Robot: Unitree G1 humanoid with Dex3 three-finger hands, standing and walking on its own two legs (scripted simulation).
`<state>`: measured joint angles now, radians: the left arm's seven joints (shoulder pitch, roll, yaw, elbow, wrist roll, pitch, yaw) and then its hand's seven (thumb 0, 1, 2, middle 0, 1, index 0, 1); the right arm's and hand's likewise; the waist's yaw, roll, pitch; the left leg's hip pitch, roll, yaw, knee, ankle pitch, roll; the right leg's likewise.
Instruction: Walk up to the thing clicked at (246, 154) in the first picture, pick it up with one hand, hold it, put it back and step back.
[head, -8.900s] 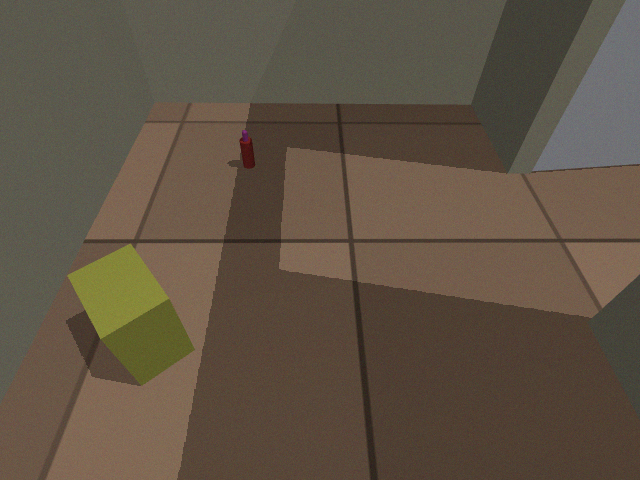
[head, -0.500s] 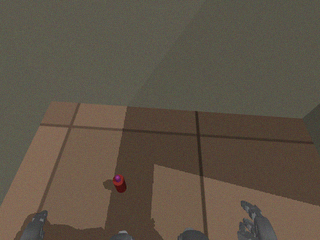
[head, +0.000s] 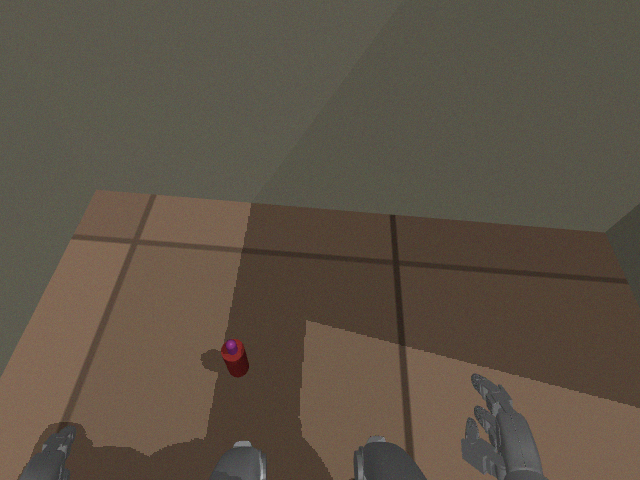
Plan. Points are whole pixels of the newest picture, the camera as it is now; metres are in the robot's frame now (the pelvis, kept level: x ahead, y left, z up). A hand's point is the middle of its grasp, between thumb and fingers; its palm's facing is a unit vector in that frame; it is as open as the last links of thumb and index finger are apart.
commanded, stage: go down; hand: left
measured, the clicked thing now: (234, 355) +0.45 +0.17 -0.59
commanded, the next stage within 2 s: approach in 1.88 s
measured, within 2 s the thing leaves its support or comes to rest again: neither
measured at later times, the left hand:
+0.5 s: hand (105, 384) +0.29 +0.32 -0.19, palm faces +0.12 -0.97 -0.19, open 17.2 cm
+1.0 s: hand (109, 352) +0.35 +0.34 -0.24, palm faces +0.10 -0.99 -0.12, open 17.2 cm
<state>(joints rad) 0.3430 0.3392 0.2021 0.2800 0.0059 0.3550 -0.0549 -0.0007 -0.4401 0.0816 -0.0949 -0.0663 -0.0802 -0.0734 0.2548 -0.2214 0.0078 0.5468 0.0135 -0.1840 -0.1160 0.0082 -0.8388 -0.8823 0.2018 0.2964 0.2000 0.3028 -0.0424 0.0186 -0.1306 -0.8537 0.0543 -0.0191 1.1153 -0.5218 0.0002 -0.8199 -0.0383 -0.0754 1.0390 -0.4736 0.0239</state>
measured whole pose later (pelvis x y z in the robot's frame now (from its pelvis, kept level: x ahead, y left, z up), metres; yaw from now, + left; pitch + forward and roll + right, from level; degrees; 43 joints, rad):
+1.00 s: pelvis -0.07 -0.01 -0.23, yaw -3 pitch +33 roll -5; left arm -0.61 0.79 0.70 1.08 -0.11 -0.33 -0.58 -0.01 -0.47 0.09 -0.03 -0.07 -0.03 -0.06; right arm 0.16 -0.34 0.07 0.65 -0.03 -0.15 -0.03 0.00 -0.87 -0.90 0.20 0.30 0.20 0.30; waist -0.11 -0.01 -0.14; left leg -1.90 0.05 -0.07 1.99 -0.67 0.00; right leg -1.87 -0.05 -0.07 1.92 -0.63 0.01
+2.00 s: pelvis -0.08 +0.00 -0.30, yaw -5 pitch +33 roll -7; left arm -0.83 0.97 0.76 1.17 -0.10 -0.33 -0.67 -0.01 -0.60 0.04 -0.04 -0.07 -0.05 -0.06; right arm 0.16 -0.36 0.14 0.67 -0.05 -0.11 -0.01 0.00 -0.89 -0.90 0.20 0.30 0.20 0.30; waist -0.15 -0.01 -0.08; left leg -2.13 0.03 -0.11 2.23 -0.69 0.01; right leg -2.07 -0.06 -0.08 2.13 -0.64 0.02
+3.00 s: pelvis -0.10 +0.02 -0.40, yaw -14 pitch +14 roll -17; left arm -0.77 0.94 0.64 1.50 -0.09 -1.00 -0.28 -0.01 -0.60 0.07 -0.04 -0.13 -0.07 -0.10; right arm -0.14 -0.39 0.51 0.53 -0.32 0.00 0.09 0.00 -0.91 -0.90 0.20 0.30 0.20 0.30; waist -0.30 -0.26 0.30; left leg -2.22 0.04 -0.33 2.63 -0.72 0.01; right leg -2.08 0.02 -0.23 2.37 -0.57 0.07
